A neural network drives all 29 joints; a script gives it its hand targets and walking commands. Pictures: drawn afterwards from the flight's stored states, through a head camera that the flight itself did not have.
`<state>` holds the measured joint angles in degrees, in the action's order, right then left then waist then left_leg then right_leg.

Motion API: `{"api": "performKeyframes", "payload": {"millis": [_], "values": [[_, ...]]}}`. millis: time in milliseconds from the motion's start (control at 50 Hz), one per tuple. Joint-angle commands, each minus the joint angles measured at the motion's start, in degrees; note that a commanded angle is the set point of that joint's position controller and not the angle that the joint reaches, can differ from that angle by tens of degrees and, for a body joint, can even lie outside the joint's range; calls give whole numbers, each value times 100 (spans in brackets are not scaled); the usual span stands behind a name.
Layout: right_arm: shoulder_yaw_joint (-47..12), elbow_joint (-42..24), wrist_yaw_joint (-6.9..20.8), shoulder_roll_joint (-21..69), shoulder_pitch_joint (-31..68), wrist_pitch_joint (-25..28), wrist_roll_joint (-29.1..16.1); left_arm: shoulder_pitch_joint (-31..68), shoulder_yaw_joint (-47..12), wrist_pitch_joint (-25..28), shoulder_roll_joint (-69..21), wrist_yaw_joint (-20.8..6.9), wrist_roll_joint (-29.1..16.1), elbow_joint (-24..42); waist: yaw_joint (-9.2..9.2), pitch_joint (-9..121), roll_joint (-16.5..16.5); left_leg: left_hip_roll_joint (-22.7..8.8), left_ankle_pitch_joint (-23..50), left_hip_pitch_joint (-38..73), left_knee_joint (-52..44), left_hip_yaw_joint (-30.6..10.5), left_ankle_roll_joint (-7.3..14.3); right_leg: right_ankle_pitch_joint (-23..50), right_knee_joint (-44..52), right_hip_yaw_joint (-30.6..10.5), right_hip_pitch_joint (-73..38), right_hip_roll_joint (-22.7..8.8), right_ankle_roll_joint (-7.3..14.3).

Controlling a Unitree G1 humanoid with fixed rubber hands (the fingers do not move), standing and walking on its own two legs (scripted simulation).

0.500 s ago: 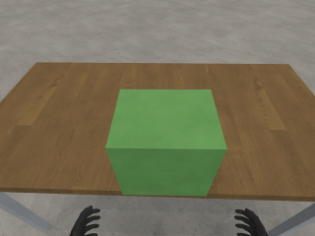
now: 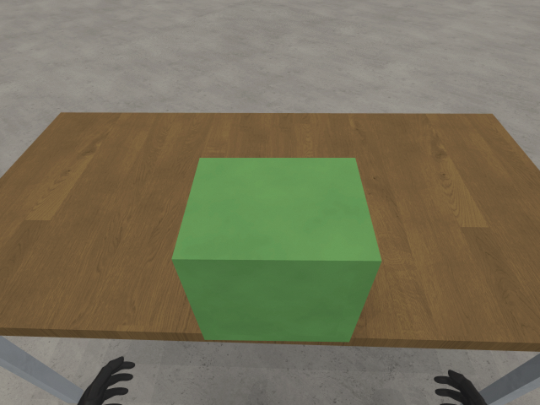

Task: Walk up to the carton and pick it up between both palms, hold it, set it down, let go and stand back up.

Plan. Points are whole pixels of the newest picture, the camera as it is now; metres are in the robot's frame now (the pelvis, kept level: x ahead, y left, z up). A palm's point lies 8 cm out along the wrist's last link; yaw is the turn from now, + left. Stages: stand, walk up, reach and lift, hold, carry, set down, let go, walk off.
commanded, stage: stand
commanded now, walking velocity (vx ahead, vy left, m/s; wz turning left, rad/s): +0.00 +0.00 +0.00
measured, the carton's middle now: (276, 252) +0.37 +0.01 +0.03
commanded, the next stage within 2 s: none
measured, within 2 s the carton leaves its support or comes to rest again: neither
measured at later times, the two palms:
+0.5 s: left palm out of the picture +0.15 +0.28 -0.06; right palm out of the picture +0.13 -0.27 -0.08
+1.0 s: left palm out of the picture +0.14 +0.28 -0.06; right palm out of the picture +0.13 -0.27 -0.08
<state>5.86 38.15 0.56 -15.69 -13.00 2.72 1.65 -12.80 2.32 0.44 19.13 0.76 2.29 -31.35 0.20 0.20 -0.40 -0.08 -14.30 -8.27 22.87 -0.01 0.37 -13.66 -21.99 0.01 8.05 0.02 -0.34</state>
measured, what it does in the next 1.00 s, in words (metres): stands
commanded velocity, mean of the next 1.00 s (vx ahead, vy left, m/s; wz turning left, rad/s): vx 0.00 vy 0.00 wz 0.00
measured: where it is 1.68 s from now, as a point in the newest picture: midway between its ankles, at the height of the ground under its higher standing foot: outside the picture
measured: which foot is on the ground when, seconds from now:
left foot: down 0.00-1.00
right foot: down 0.00-1.00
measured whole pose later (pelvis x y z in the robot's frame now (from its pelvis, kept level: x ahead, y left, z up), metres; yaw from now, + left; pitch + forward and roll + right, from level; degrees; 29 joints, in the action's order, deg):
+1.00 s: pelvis -0.01 +0.00 +0.00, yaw +0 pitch -1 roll +0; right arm 5.9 38.1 0.3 -15.8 -13.0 2.4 1.7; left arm -12.8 2.3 1.1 19.1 0.8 1.7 -34.4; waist 0.2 0.2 -1.2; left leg -0.1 -13.9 -8.2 22.9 0.0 0.4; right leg -13.3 -22.1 0.0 8.1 0.0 -0.2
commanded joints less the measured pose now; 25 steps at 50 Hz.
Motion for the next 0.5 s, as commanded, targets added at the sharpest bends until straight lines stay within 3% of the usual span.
{"api": "performKeyframes", "payload": {"millis": [0,40,160,340,360,440,460,480], "values": [[27,-124,-18,-1332,229,-24,62,162,265,146,980,-47,-31,-156,-73,238,-78,-592,1531,68,107,-352,146,1235,-192,-392,131,-542,258],[22,-85,-21,-1322,267,-29,53,200,267,152,976,-40,-32,-156,-96,204,84,-618,1588,45,56,-400,146,1211,-184,-386,117,-511,259],[17,-106,-16,-1305,256,-30,25,206,257,165,966,-39,-48,-215,-78,292,-82,-621,1727,138,75,-397,146,1310,-173,-411,98,-553,275],[41,-92,-33,-1276,253,-17,31,292,276,180,1047,-14,-47,-261,-26,258,1,-638,1697,145,-4,-434,161,1259,-166,-382,54,-549,292],[47,-77,-35,-1316,272,-15,32,265,268,180,974,-30,-52,-259,-41,257,-188,-636,1691,205,15,-393,161,1253,-141,-415,134,-551,285],[61,-52,-46,-1329,236,-44,44,230,272,189,1069,-14,-48,-299,-69,223,-35,-637,1749,179,2,-404,152,1302,-149,-385,80,-550,317],[65,-46,-49,-1331,184,-37,28,196,260,185,985,-25,-60,-292,-59,236,-168,-644,1798,134,30,-390,158,1388,-160,-361,8,-555,297],[54,-53,-35,-1312,205,-32,36,176,267,184,1014,-27,-71,-324,-71,306,-29,-617,1784,157,17,-410,153,1344,-158,-330,-45,-536,290]]}}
